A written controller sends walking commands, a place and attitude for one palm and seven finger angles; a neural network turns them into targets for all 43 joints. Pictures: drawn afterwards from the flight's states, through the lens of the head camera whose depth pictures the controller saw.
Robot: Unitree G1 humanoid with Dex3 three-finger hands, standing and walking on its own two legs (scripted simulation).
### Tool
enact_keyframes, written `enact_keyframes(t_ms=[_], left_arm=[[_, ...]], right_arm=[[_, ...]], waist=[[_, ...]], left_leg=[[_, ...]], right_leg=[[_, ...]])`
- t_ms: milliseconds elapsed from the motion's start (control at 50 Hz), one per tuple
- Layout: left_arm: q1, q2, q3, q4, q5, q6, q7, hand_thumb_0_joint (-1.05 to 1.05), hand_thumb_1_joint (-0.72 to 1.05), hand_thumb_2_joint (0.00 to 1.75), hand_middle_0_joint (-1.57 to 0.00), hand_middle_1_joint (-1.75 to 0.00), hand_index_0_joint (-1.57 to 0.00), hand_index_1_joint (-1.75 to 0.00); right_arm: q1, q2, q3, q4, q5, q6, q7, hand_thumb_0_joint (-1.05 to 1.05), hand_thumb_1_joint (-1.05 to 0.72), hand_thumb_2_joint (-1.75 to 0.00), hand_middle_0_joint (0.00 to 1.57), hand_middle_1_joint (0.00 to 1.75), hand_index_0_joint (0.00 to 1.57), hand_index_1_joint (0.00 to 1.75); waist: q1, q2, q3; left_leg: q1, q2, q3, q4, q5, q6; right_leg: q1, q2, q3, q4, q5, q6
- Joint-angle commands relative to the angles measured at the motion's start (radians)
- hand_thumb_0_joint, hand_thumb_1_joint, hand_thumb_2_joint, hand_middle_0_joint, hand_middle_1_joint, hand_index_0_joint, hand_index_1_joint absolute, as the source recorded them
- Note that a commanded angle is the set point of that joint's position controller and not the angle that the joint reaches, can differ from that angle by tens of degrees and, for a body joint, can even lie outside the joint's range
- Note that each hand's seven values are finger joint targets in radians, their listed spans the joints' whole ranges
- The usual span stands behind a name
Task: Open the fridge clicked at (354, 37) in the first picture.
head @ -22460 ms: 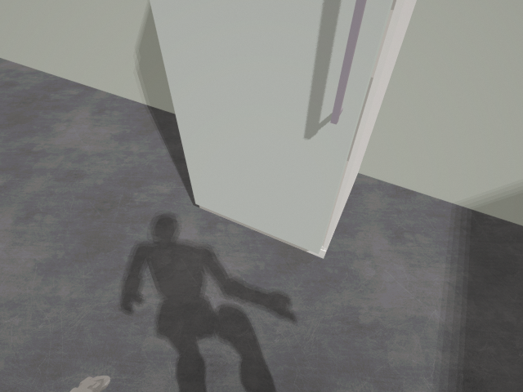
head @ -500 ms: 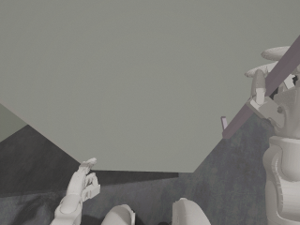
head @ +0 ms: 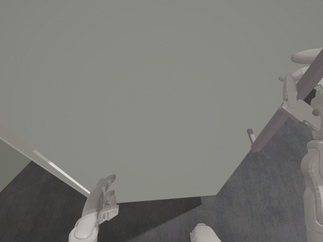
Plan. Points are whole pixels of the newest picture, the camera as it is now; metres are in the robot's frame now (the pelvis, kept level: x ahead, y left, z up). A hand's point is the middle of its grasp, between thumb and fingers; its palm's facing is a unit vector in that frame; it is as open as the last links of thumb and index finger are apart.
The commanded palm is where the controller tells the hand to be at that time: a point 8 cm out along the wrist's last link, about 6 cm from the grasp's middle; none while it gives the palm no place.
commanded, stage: walk backward, drawing the door open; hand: right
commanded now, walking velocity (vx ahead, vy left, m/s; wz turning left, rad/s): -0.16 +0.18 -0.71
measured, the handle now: (299, 75) +0.35 -0.22 +0.24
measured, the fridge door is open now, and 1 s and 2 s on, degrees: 57 75 72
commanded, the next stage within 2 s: stop walking and hold the door back in 0.80 s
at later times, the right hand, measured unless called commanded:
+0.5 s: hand (308, 148) +0.22 -0.20 +0.22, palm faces +0.29 +0.94 -0.20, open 6.0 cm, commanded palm +0.18 -0.25 +0.21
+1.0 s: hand (320, 224) +0.14 -0.17 +0.22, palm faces +0.39 +0.90 -0.20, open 6.1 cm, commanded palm +0.11 -0.22 +0.20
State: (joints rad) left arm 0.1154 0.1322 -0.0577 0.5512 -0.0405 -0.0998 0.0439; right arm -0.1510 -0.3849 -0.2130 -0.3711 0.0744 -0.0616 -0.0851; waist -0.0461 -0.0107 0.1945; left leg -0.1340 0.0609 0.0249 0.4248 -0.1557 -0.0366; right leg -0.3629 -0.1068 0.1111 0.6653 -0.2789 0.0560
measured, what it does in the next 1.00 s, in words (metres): walks backwards, turning right: right foot, then left foot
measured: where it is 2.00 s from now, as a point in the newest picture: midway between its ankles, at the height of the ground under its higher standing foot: outside the picture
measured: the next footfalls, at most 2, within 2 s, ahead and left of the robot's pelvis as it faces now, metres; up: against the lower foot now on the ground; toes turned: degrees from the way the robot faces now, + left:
right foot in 0.22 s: +0.02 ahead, -0.06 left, +0.00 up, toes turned -9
left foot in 0.62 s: -0.09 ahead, +0.20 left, +0.00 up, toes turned -5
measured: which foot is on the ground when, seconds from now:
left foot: down 0.00-0.24, up 0.26-0.60, down 0.62-0.84, up 0.86-1.00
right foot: up 0.00-0.20, down 0.22-0.62, up 0.64-0.82, down 0.84-1.00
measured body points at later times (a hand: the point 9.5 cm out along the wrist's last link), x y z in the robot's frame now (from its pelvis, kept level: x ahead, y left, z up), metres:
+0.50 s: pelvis -0.08 +0.02 +0.02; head -0.01 -0.01 +0.47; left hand +0.11 +0.21 -0.08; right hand +0.20 -0.25 +0.23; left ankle -0.10 +0.17 -0.66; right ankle -0.02 -0.06 -0.73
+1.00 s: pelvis -0.16 +0.07 +0.02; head -0.10 +0.04 +0.46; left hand +0.05 +0.28 -0.07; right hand +0.11 -0.22 +0.23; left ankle -0.13 +0.20 -0.68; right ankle -0.14 -0.04 -0.73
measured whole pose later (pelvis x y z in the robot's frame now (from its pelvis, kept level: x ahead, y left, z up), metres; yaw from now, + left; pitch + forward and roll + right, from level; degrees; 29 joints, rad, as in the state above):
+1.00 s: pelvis -0.16 +0.07 +0.02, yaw -16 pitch -2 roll +3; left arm 0.18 0.21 0.03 0.62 -0.03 -0.09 0.06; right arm -0.21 -0.33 -0.16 -0.29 0.04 -0.09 -0.10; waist 0.05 -0.01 0.20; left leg -0.34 -0.02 0.05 0.82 -0.50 -0.03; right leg -0.24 -0.02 0.07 0.44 -0.16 -0.02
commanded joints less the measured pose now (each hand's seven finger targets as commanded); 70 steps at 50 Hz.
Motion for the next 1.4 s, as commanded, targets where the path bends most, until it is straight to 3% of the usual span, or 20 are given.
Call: enact_keyframes(t_ms=[0,40,120,180,220,240,300,540,640,720,780,800,840,1040,1080,1100,1120,1200,1300,1380], left_arm=[[-0.025,0.149,0.095,-0.121,0.006,-0.042,0.015,0.0,0.9,0.9,-0.2,-0.3,-0.2,-0.3],[-0.115,0.123,0.084,-0.13,0.001,-0.029,0.019,0.0,0.9,0.9,-0.2,-0.3,-0.2,-0.3],[-0.094,0.124,0.083,-0.115,0.017,0.001,0.029,0.0,0.9,0.9,-0.2,-0.3,-0.2,-0.3],[-0.041,0.147,0.106,-0.117,0.019,-0.005,0.036,0.0,0.9,0.9,-0.2,-0.3,-0.2,-0.3],[-0.042,0.201,0.136,-0.137,0.007,-0.012,0.024,0.0,0.9,0.9,-0.2,-0.3,-0.2,-0.3],[-0.086,0.161,0.095,-0.119,0.048,-0.023,0.021,0.0,0.9,0.9,-0.2,-0.3,-0.2,-0.3],[-0.037,0.2,0.12,-0.068,0.024,-0.021,0.025,0.0,0.9,0.9,-0.2,-0.3,-0.2,-0.3],[-0.042,0.175,0.048,-0.071,0.019,-0.04,0.047,0.0,0.9,0.9,-0.2,-0.3,-0.2,-0.3],[-0.029,0.181,0.079,-0.087,-0.001,-0.033,0.044,0.0,0.9,0.9,-0.2,-0.3,-0.2,-0.3],[-0.091,0.125,0.05,-0.105,0.011,-0.02,0.049,0.0,0.9,0.9,-0.2,-0.3,-0.2,-0.3],[-0.033,0.132,0.083,-0.095,0.023,-0.021,0.055,0.0,0.9,0.9,-0.2,-0.3,-0.2,-0.3],[-0.028,0.148,0.098,-0.102,0.02,-0.028,0.055,0.0,0.9,0.9,-0.2,-0.3,-0.2,-0.3],[-0.039,0.166,0.096,-0.11,0.024,-0.033,0.021,0.0,0.9,0.9,-0.2,-0.3,-0.2,-0.3],[-0.022,0.194,0.07,-0.026,0.004,-0.011,0.046,0.0,0.9,0.9,-0.2,-0.3,-0.2,-0.3],[-0.015,0.168,0.063,-0.012,0.01,0.007,0.05,0.0,0.9,0.9,-0.2,-0.3,-0.2,-0.3],[-0.026,0.182,0.076,-0.011,0.007,0.002,0.055,0.0,0.9,0.9,-0.2,-0.3,-0.2,-0.3],[-0.02,0.2,0.091,0.01,0.007,-0.012,0.055,0.0,0.9,0.9,-0.2,-0.3,-0.2,-0.3],[-0.01,0.178,0.07,0.057,0.028,-0.004,0.065,0.0,0.9,0.9,-0.2,-0.3,-0.2,-0.3],[-0.007,0.184,0.078,0.004,0.035,-0.006,0.068,0.0,0.9,0.9,-0.2,-0.3,-0.2,-0.3],[-0.017,0.214,0.095,-0.045,0.01,0.005,0.05,0.0,0.9,0.9,-0.2,-0.3,-0.2,-0.3]], right_arm=[[-0.278,-0.258,-0.27,-0.272,-0.006,-0.135,-0.037,0.0,-0.9,-0.9,0.45,1.4,0.45,1.4],[-0.239,-0.174,-0.224,-0.311,0.017,-0.142,-0.051,0.0,-0.9,-0.9,0.45,1.4,0.45,1.4],[-0.077,-0.183,-0.244,-0.27,0.003,-0.157,-0.07,0.0,-0.9,-0.9,0.45,1.4,0.45,1.4],[-0.118,-0.14,-0.179,-0.306,-0.005,-0.168,-0.068,0.0,-0.9,-0.9,0.45,1.4,0.45,1.4],[-0.118,-0.094,-0.115,-0.282,-0.002,-0.175,-0.057,0.0,-0.9,-0.9,0.45,1.4,0.45,1.4],[-0.258,-0.161,-0.125,-0.405,-0.018,-0.203,-0.053,0.0,-0.9,-0.9,0.45,1.4,0.45,1.4],[-0.235,-0.149,-0.125,-0.308,-0.031,-0.186,-0.054,0.0,-0.9,-0.9,0.45,1.4,0.45,1.4],[-0.298,-0.166,-0.132,-0.221,0.005,-0.162,-0.021,0.0,-0.9,-0.9,0.45,1.4,0.45,1.4],[-0.339,-0.24,-0.22,-0.184,0.013,-0.159,-0.037,0.0,-0.9,-0.9,0.45,1.4,0.45,1.4],[-0.171,-0.186,-0.221,-0.217,-0.001,-0.163,-0.067,0.0,-0.9,-0.9,0.45,1.4,0.45,1.4],[-0.159,-0.157,-0.19,-0.257,0.0,-0.177,-0.069,0.0,-0.9,-0.9,0.45,1.4,0.45,1.4],[-0.171,-0.147,-0.163,-0.276,0.007,-0.181,-0.066,0.0,-0.9,-0.9,0.45,1.4,0.45,1.4],[-0.183,-0.096,-0.094,-0.315,0.002,-0.189,-0.04,0.0,-0.9,-0.9,0.45,1.4,0.45,1.4],[-0.619,-0.086,0.025,0.144,-0.023,-0.079,-0.011,0.0,-0.9,-0.9,0.45,1.4,0.45,1.4],[-0.688,-0.164,-0.011,0.29,-0.028,-0.076,-0.013,0.0,-0.9,-0.9,0.45,1.4,0.45,1.4],[-0.719,-0.193,-0.046,0.335,-0.02,-0.072,-0.018,0.0,-0.9,-0.9,0.45,1.4,0.45,1.4],[-0.736,-0.196,-0.063,0.375,-0.021,-0.069,-0.021,0.0,-0.9,-0.9,0.45,1.4,0.45,1.4],[-0.784,-0.229,-0.102,0.555,-0.02,-0.098,-0.016,0.0,-0.9,-0.9,0.45,1.4,0.45,1.4],[-0.74,-0.219,-0.116,0.517,-0.025,-0.112,-0.009,0.0,-0.9,-0.9,0.45,1.4,0.45,1.4],[-0.733,-0.144,-0.057,0.352,-0.017,-0.13,0.009,0.0,-0.9,-0.9,0.45,1.4,0.45,1.4]], waist=[[0.053,0.405,-0.399],[0.062,0.285,-0.308],[0.058,0.165,-0.331],[0.065,0.071,-0.434],[0.029,-0.32,-0.429],[0.066,-0.373,-0.453],[0.071,-0.143,-0.397],[0.012,-0.148,-0.469],[0.042,0.314,-0.4],[0.053,0.134,-0.379],[0.068,0.11,-0.442],[0.064,0.032,-0.456],[0.045,-0.274,-0.468],[0.035,-0.124,-0.377],[0.043,0.191,-0.313],[0.034,0.291,-0.276],[0.044,0.249,-0.28],[0.06,0.166,-0.307],[0.018,0.252,-0.4],[0.027,0.044,-0.494]], left_leg=[[0.037,0.375,-0.249,-0.106,0.554,0.242],[0.027,0.359,-0.168,-0.04,0.435,0.286],[0.06,0.295,0.014,0.071,0.5,0.196],[0.0,0.198,0.034,0.305,0.334,0.115],[-0.261,-0.024,0.07,0.704,-0.393,0.022],[-0.254,-0.055,-0.048,0.877,-0.47,0.019],[-0.356,-0.043,-0.058,0.894,-0.386,0.006],[0.127,-0.038,0.018,-0.106,-0.084,0.021],[0.047,0.346,-0.259,-0.102,0.544,0.241],[0.194,0.288,-0.046,0.052,0.688,0.191],[0.133,0.214,0.0,0.221,0.559,0.122],[0.049,0.14,0.044,0.334,0.441,0.07],[-0.223,-0.061,0.023,0.589,-0.458,0.007],[0.176,-0.055,-0.001,-0.022,-0.18,0.017],[0.083,0.175,-0.28,-0.234,-0.346,0.117],[-0.065,0.338,-0.459,-0.315,-0.424,0.195],[-0.123,0.338,-0.491,-0.31,-0.413,0.212],[-0.103,0.256,-0.201,-0.175,-0.271,0.153],[0.093,0.222,-0.181,-0.124,-0.069,0.139],[0.166,0.059,-0.047,0.138,0.252,0.05]], right_leg=[[-0.086,0.127,-0.049,0.74,-0.288,-0.018],[-0.128,0.101,-0.036,0.74,-0.263,-0.014],[-0.008,0.097,-0.141,0.187,-0.217,-0.05],[0.261,0.082,-0.169,-0.317,0.238,-0.053],[0.46,-0.281,0.221,-0.372,0.93,-0.21],[0.363,-0.272,0.344,-0.347,0.978,-0.178],[0.368,-0.211,0.176,-0.295,0.732,-0.242],[0.292,-0.136,0.085,-0.299,0.35,-0.149],[0.03,0.121,-0.04,0.296,-0.201,-0.036],[-0.028,0.108,-0.102,0.07,-0.179,-0.055],[0.17,0.107,-0.17,-0.289,0.219,-0.057],[0.277,0.025,-0.114,-0.338,0.5,-0.086],[0.477,-0.25,0.283,-0.313,1.115,-0.242],[0.057,-0.057,0.07,-0.284,-0.083,-0.149],[-0.069,0.115,-0.061,0.071,-0.245,-0.069],[-0.095,0.156,-0.065,0.347,-0.216,-0.052],[-0.088,0.151,-0.033,0.468,-0.158,-0.046],[-0.079,0.097,-0.084,0.362,-0.039,-0.046],[0.065,0.125,-0.213,-0.195,-0.038,-0.074],[0.268,-0.021,-0.127,-0.398,0.476,-0.106]])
